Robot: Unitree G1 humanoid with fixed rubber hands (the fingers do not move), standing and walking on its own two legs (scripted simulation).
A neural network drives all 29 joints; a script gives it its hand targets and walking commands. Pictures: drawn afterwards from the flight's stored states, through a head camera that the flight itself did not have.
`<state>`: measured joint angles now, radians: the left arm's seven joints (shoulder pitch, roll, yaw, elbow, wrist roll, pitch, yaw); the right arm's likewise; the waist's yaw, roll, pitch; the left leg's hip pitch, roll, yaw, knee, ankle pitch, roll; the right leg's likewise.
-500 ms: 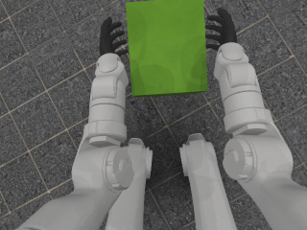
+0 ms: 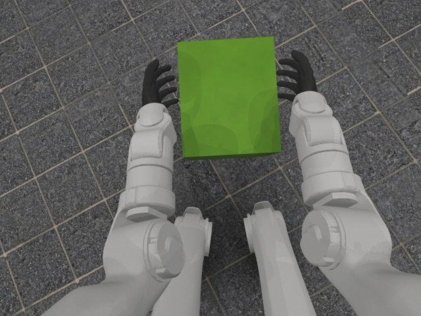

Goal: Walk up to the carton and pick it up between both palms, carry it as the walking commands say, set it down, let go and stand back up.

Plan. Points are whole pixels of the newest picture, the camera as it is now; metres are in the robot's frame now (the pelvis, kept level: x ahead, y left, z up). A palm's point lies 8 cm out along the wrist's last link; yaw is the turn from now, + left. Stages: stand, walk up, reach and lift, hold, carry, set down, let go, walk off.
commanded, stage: reach and lift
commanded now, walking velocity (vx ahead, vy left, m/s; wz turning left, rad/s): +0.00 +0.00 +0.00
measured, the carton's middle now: (226, 106) +0.51 -0.02 -0.15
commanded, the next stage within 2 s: none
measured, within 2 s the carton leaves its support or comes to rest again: neither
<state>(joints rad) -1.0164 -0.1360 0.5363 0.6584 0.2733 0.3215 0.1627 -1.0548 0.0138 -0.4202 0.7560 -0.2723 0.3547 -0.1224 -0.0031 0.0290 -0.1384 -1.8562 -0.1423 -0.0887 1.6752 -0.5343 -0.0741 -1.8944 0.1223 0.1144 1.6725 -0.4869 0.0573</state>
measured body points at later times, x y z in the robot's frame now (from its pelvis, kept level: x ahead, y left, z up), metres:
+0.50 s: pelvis +0.02 +0.00 +0.06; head +0.23 -0.03 +0.46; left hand +0.48 +0.11 +0.01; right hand +0.48 -0.16 +0.00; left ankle +0.09 +0.13 -0.49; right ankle +0.10 -0.12 -0.49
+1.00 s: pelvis +0.04 +0.00 +0.13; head +0.21 -0.02 +0.54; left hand +0.46 +0.12 +0.08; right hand +0.46 -0.15 +0.07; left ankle +0.09 +0.13 -0.49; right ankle +0.10 -0.12 -0.49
